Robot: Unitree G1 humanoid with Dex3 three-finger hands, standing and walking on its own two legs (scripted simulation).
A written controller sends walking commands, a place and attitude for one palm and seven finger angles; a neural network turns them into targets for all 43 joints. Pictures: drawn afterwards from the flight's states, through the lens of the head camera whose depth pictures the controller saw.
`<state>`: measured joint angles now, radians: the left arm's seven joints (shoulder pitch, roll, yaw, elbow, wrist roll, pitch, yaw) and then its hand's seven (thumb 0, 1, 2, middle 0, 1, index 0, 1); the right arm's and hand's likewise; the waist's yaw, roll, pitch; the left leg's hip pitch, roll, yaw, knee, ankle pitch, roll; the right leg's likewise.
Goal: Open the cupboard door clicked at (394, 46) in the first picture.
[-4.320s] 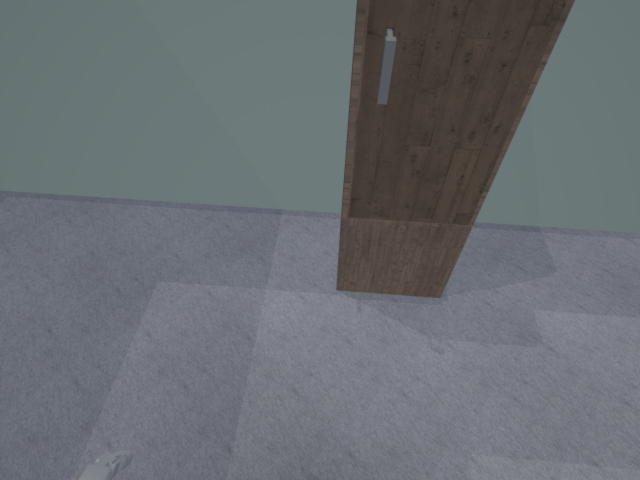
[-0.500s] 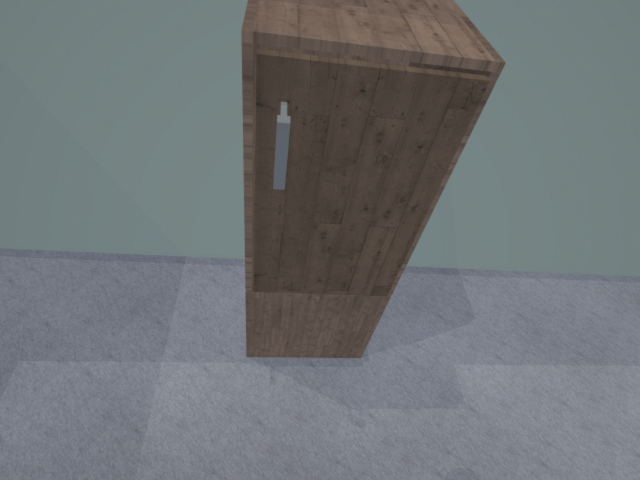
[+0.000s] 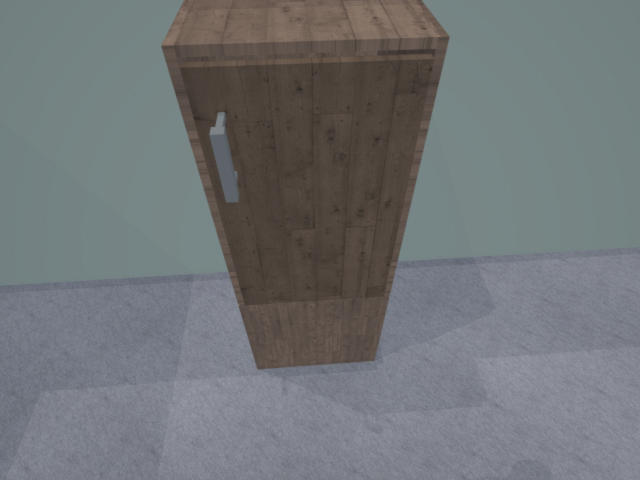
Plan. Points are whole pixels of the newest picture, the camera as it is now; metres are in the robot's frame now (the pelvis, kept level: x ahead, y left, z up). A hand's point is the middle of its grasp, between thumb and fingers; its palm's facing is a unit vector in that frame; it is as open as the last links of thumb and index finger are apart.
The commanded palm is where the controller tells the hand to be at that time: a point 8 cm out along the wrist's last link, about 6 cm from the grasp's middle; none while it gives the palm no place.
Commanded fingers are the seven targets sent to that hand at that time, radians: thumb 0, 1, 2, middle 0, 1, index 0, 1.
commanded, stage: come to a stop and stand still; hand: left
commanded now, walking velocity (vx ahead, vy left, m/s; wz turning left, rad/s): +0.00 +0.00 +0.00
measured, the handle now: (226, 158) +0.55 +0.15 +0.12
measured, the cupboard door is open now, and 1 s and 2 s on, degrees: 0 0 0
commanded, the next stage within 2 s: look again from close up in 0.36 s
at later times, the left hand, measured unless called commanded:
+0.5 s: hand out of the picture -0.05 +0.15 -0.17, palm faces +0.04 -0.98 -0.18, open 7.4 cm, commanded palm none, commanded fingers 0.00 0.90 0.90 -0.20 -0.30 -0.20 -0.30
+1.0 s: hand out of the picture -0.06 +0.20 -0.17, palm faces +0.02 -0.98 -0.20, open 7.4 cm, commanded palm none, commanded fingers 0.00 0.90 0.90 -0.20 -0.30 -0.20 -0.30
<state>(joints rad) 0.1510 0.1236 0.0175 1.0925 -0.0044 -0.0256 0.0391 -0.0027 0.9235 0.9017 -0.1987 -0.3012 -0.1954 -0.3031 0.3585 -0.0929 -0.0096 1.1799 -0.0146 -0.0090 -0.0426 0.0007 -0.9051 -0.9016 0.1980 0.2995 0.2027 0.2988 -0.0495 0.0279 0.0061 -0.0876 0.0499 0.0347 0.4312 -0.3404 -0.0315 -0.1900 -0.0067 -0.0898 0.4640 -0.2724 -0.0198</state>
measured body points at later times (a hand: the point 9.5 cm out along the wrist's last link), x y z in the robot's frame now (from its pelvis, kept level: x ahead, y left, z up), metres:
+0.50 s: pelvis -0.03 -0.01 +0.00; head -0.01 -0.01 +0.45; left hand -0.05 +0.20 -0.16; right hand -0.02 -0.24 -0.16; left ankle -0.07 +0.13 -0.74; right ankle -0.02 -0.10 -0.74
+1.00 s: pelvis -0.06 +0.03 +0.00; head -0.06 +0.02 +0.45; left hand -0.06 +0.25 -0.16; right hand -0.08 -0.17 -0.17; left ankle -0.07 +0.13 -0.74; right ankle -0.02 -0.10 -0.74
